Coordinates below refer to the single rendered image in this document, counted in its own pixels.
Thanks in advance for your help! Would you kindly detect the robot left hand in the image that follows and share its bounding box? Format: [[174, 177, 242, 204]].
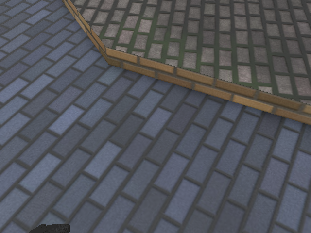
[[29, 223, 71, 233]]

